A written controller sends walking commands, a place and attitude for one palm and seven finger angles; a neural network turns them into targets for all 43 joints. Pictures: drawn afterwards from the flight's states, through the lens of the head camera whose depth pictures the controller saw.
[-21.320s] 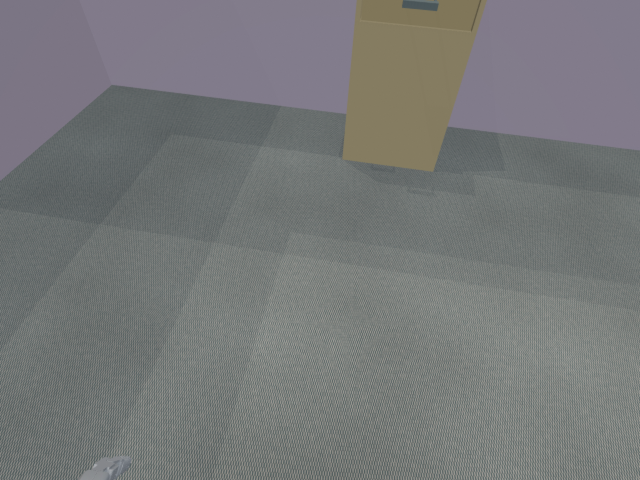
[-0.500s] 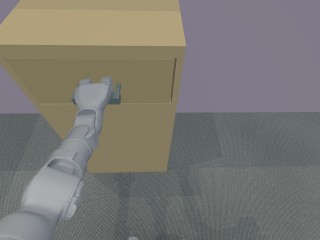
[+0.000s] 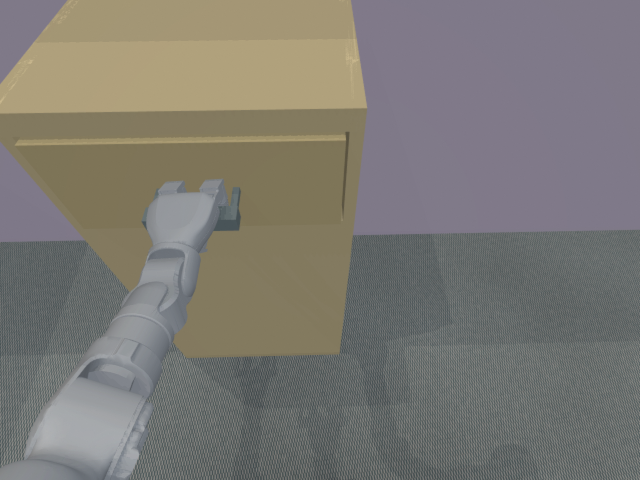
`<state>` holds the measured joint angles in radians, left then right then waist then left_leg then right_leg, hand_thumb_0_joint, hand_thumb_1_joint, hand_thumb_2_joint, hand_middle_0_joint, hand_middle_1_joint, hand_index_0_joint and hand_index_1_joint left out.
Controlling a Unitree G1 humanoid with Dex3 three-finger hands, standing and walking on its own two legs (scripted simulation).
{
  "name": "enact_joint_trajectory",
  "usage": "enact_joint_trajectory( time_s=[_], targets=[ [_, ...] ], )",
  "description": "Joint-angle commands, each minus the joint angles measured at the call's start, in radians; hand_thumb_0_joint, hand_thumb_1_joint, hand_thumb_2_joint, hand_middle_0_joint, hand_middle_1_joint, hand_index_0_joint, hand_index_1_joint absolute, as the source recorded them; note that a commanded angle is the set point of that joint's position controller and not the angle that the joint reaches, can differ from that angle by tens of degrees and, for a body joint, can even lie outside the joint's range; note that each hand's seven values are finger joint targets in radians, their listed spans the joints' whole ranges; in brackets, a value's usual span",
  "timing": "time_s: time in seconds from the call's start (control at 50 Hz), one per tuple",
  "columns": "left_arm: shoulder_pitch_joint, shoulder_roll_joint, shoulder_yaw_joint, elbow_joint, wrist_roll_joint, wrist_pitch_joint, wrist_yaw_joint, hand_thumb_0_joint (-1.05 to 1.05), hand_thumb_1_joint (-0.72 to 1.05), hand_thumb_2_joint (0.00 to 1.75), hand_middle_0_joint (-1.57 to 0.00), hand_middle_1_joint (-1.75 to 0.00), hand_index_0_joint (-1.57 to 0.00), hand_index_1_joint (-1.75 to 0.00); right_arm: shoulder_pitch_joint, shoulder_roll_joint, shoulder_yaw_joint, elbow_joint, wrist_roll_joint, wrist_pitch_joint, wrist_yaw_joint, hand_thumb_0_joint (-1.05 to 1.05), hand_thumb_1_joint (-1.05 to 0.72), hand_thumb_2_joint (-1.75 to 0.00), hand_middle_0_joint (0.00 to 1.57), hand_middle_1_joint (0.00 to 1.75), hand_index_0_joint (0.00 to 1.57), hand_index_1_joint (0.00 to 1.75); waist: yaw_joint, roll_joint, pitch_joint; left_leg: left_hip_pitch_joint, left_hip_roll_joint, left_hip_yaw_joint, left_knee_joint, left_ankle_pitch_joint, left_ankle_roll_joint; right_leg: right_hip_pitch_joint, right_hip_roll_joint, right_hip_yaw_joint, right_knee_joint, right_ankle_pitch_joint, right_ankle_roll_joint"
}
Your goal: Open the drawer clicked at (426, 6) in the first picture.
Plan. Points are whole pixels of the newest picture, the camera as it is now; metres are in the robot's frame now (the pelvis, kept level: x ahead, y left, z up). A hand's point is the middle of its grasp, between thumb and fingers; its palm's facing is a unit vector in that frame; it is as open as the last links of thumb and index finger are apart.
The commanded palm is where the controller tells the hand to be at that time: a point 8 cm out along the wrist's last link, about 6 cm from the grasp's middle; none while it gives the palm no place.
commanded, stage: pull the drawer open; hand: left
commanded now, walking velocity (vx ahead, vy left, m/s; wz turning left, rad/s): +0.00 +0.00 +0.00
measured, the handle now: (195, 206) +0.48 +0.17 +0.04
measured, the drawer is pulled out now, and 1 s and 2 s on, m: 0.01 0.05 0.13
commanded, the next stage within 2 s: none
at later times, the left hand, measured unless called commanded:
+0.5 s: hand (196, 242) +0.44 +0.17 +0.02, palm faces -0.04 -0.03 -1.00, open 5.6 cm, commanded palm +0.42 +0.17 +0.07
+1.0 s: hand (192, 264) +0.40 +0.17 +0.02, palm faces +0.02 -0.06 -1.00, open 5.7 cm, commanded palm +0.38 +0.18 +0.07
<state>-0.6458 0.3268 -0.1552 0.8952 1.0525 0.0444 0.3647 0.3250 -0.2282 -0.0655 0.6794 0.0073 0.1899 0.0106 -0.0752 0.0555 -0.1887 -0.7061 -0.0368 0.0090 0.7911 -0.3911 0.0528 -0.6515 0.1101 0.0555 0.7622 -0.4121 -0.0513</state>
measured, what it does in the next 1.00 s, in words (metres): stands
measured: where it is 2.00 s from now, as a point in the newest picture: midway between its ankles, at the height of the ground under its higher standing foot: outside the picture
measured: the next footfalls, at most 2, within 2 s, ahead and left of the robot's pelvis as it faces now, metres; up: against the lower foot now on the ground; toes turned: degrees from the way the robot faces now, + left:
none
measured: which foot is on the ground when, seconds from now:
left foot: down 0.00-1.00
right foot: down 0.00-1.00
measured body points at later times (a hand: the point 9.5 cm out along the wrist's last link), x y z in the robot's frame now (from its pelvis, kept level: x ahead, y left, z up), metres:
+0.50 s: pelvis -0.02 +0.00 -0.01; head +0.05 -0.01 +0.44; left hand +0.43 +0.17 +0.07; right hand +0.04 -0.26 -0.14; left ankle -0.02 +0.09 -0.70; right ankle -0.04 -0.09 -0.70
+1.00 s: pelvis -0.01 +0.00 +0.00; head +0.04 +0.00 +0.45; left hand +0.39 +0.17 +0.07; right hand +0.07 -0.25 -0.13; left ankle -0.02 +0.09 -0.70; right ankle -0.04 -0.09 -0.70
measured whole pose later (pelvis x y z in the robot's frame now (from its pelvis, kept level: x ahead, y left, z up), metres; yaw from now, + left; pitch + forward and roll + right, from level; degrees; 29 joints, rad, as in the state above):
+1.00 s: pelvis -0.01 +0.00 +0.00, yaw +1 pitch +15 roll -1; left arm -0.53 0.28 -0.22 0.79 1.07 0.06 0.40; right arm 0.29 -0.23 -0.07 0.68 0.02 0.17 0.01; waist -0.04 0.05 -0.18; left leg -0.66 -0.05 0.00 0.78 -0.38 0.06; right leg -0.60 0.10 0.04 0.75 -0.41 -0.05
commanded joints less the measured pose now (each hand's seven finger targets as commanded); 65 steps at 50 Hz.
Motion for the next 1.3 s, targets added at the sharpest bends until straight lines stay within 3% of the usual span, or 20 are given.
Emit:
enact_joint_trajectory(
  time_s=[0.0,0.02,0.06,0.1,0.18,0.32,0.38,0.5,0.58,0.62,0.68,0.74,0.88,0.92,0.94,0.98,1.06,1.12,1.2,1.28],
  targets=[
    [-0.233,0.125,0.06,-0.214,-0.023,-0.004,0.023,0.0,0.9,0.9,-0.4,-1.35,-0.4,-1.35,0.019,-0.143,-0.047,-0.11,0.0,-0.02,-0.014,0.0,-0.9,-0.9,0.2,0.3,0.2,0.3,0.019,-0.084,-0.344,0.285,0.009,0.001,-0.036,0.525,0.002,0.213,-0.044,-0.01,-0.074,0.595,0.011],
    [-0.196,0.13,0.066,-0.215,-0.02,0.0,0.023,0.0,0.9,0.9,-0.4,-1.35,-0.4,-1.35,0.01,-0.142,-0.045,-0.116,0.0,-0.019,-0.014,0.0,-0.9,-0.9,0.2,0.3,0.2,0.3,0.028,-0.094,-0.338,0.28,0.005,0.004,-0.041,0.517,0.003,0.224,-0.045,-0.01,-0.078,0.597,0.012],
    [-0.496,0.164,0.042,-0.18,0.002,-0.004,0.037,0.0,0.9,0.9,-0.4,-1.35,-0.4,-1.35,0.032,-0.146,-0.04,-0.07,0.0,-0.02,-0.027,0.0,-0.9,-0.9,0.2,0.3,0.2,0.3,-0.053,-0.088,-0.257,0.244,0.007,-0.005,-0.031,0.444,0.002,0.138,-0.051,-0.011,-0.081,0.529,0.015],
    [-0.477,0.17,0.053,-0.125,0.027,0.007,0.05,0.0,0.9,0.9,-0.4,-1.35,-0.4,-1.35,0.041,-0.143,-0.046,-0.065,-0.002,-0.027,-0.029,0.0,-0.9,-0.9,0.2,0.3,0.2,0.3,-0.039,-0.056,-0.254,0.257,0.005,-0.007,-0.028,0.428,0.001,0.095,-0.045,-0.019,-0.079,0.466,0.008],
    [-0.546,0.167,0.046,-0.12,0.037,0.013,0.059,0.0,0.9,0.9,-0.4,-1.35,-0.4,-1.35,0.039,-0.136,-0.045,-0.063,-0.01,-0.03,-0.033,0.0,-0.9,-0.9,0.2,0.3,0.2,0.3,-0.039,0.009,-0.369,0.313,0.005,-0.011,-0.002,0.474,-0.007,0.075,-0.045,-0.021,-0.052,0.462,0.005],
    [-0.562,0.123,0.021,-0.031,0.0,0.018,0.046,0.0,0.9,0.9,-0.4,-1.35,-0.4,-1.35,0.039,-0.138,-0.037,-0.074,-0.005,-0.037,-0.04,0.0,-0.9,-0.9,0.2,0.3,0.2,0.3,-0.06,-0.085,-0.332,0.239,0.002,-0.015,-0.003,0.357,0.002,0.068,-0.046,-0.023,-0.064,0.389,0.015],
    [-0.591,0.182,0.057,-0.038,-0.003,0.002,0.042,0.0,0.9,0.9,-0.4,-1.35,-0.4,-1.35,0.046,-0.143,-0.033,-0.077,-0.004,-0.043,-0.045,0.0,-0.9,-0.9,0.2,0.3,0.2,0.3,-0.054,-0.075,-0.36,0.222,-0.001,-0.011,-0.007,0.337,0.006,0.097,-0.05,-0.012,-0.064,0.39,0.017],
    [-0.605,0.156,0.031,-0.024,0.004,-0.019,0.045,0.0,0.9,0.9,-0.4,-1.35,-0.4,-1.35,0.069,-0.141,-0.033,-0.071,-0.003,-0.058,-0.045,0.0,-0.9,-0.9,0.2,0.3,0.2,0.3,-0.061,-0.016,-0.318,0.215,0.002,-0.014,-0.011,0.292,0.004,0.043,-0.045,-0.019,-0.072,0.314,0.009],
    [-0.551,0.168,0.048,-0.016,0.009,-0.021,0.049,0.0,0.9,0.9,-0.4,-1.35,-0.4,-1.35,0.073,-0.143,-0.033,-0.074,-0.001,-0.062,-0.042,0.0,-0.9,-0.9,0.2,0.3,0.2,0.3,-0.043,-0.036,-0.335,0.208,0.005,-0.015,-0.021,0.274,0.003,0.052,-0.042,-0.021,-0.075,0.283,0.008],
    [-0.495,0.129,0.031,-0.022,0.0,-0.02,0.045,0.0,0.9,0.9,-0.4,-1.35,-0.4,-1.35,0.074,-0.142,-0.035,-0.081,0.001,-0.063,-0.036,0.0,-0.9,-0.9,0.2,0.3,0.2,0.3,-0.027,-0.04,-0.338,0.219,0.007,-0.015,-0.033,0.277,0.001,0.063,-0.039,-0.028,-0.077,0.277,0.005],
    [-0.368,0.142,0.06,-0.068,-0.014,-0.031,0.035,0.0,0.9,0.9,-0.4,-1.35,-0.4,-1.35,0.059,-0.141,-0.038,-0.098,-0.001,-0.058,-0.033,0.0,-0.9,-0.9,0.2,0.3,0.2,0.3,0.015,-0.039,-0.395,0.238,0.005,-0.001,-0.04,0.33,0.002,0.145,-0.041,-0.016,-0.076,0.354,0.004],
    [-0.244,0.082,0.029,-0.158,-0.025,-0.038,0.028,0.0,0.9,0.9,-0.4,-1.35,-0.4,-1.35,0.033,-0.137,-0.044,-0.115,0.003,-0.053,-0.024,0.0,-0.9,-0.9,0.2,0.3,0.2,0.3,0.031,-0.057,-0.374,0.268,0.011,0.001,-0.051,0.385,0.001,0.165,-0.037,-0.02,-0.082,0.399,0.001],
    [-0.02,0.067,0.029,-0.347,-0.015,-0.003,0.047,0.0,0.9,0.9,-0.4,-1.35,-0.4,-1.35,-0.034,-0.14,-0.048,-0.141,0.012,-0.043,-0.007,0.0,-0.9,-0.9,0.2,0.3,0.2,0.3,0.052,-0.069,-0.295,0.325,0.022,-0.009,-0.068,0.503,-0.002,0.169,-0.034,-0.021,-0.089,0.463,-0.003],
    [-0.356,0.045,-0.034,-0.292,0.014,0.014,0.066,0.0,0.9,0.9,-0.4,-1.35,-0.4,-1.35,-0.01,-0.141,-0.046,-0.092,0.011,-0.04,-0.014,0.0,-0.9,-0.9,0.2,0.3,0.2,0.3,-0.036,-0.054,-0.207,0.314,0.026,-0.028,-0.058,0.424,-0.007,0.052,-0.035,-0.041,-0.09,0.373,0.004],
    [-0.437,0.072,-0.021,-0.247,0.03,0.02,0.076,0.0,0.9,0.9,-0.4,-1.35,-0.4,-1.35,0.001,-0.14,-0.049,-0.073,0.011,-0.044,-0.017,0.0,-0.9,-0.9,0.2,0.3,0.2,0.3,-0.051,-0.065,-0.165,0.297,0.027,-0.03,-0.06,0.377,-0.006,0.014,-0.036,-0.046,-0.094,0.326,0.004],
    [-0.415,0.126,0.027,-0.22,0.043,0.038,0.089,0.0,0.9,0.9,-0.4,-1.35,-0.4,-1.35,-0.012,-0.141,-0.048,-0.075,0.005,-0.044,-0.024,0.0,-0.9,-0.9,0.2,0.3,0.2,0.3,-0.022,-0.048,-0.228,0.32,0.018,-0.026,-0.059,0.372,-0.004,0.041,-0.038,-0.035,-0.09,0.32,-0.001],
    [-0.479,0.053,-0.026,-0.196,0.018,0.058,0.075,0.0,0.9,0.9,-0.4,-1.35,-0.4,-1.35,-0.02,-0.129,-0.043,-0.076,-0.001,-0.04,-0.029,0.0,-0.9,-0.9,0.2,0.3,0.2,0.3,-0.027,-0.026,-0.333,0.37,0.012,-0.028,-0.035,0.422,-0.013,0.052,-0.04,-0.044,-0.069,0.356,-0.003],
    [-0.481,0.094,0.008,-0.145,0.001,0.057,0.059,0.0,0.9,0.9,-0.4,-1.35,-0.4,-1.35,-0.031,-0.128,-0.034,-0.082,0.0,-0.034,-0.041,0.0,-0.9,-0.9,0.2,0.3,0.2,0.3,-0.023,-0.078,-0.333,0.33,0.005,-0.021,-0.031,0.389,-0.006,0.086,-0.046,-0.035,-0.072,0.373,0.007],
    [-0.491,0.094,0.002,-0.124,-0.006,0.029,0.042,0.0,0.9,0.9,-0.4,-1.35,-0.4,-1.35,-0.037,-0.125,-0.025,-0.095,0.0,-0.038,-0.05,0.0,-0.9,-0.9,0.2,0.3,0.2,0.3,-0.026,-0.073,-0.304,0.288,-0.002,-0.017,-0.029,0.36,-0.001,0.093,-0.052,-0.026,-0.074,0.38,0.008],
    [-0.32,0.087,0.02,-0.153,-0.004,-0.005,0.028,0.0,0.9,0.9,-0.4,-1.35,-0.4,-1.35,-0.054,-0.12,-0.025,-0.129,0.0,-0.035,-0.044,0.0,-0.9,-0.9,0.2,0.3,0.2,0.3,0.027,-0.048,-0.334,0.294,-0.003,-0.009,-0.034,0.39,-0.003,0.137,-0.05,-0.021,-0.07,0.408,0.002]
  ],
)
